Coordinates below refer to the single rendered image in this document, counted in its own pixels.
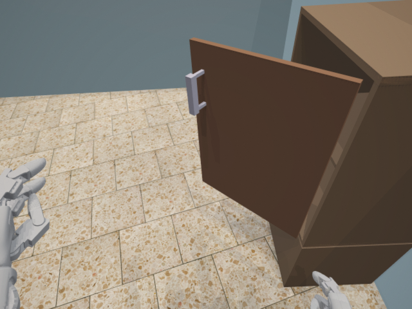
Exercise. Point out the left robot hand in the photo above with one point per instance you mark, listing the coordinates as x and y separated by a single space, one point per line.
13 194

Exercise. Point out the left robot forearm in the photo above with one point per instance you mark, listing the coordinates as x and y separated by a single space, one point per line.
9 297

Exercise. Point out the cupboard door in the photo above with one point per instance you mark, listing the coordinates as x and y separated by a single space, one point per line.
269 128

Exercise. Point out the handle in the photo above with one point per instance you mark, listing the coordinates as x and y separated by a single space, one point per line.
192 92

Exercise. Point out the right robot hand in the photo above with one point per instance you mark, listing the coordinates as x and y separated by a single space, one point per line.
336 299

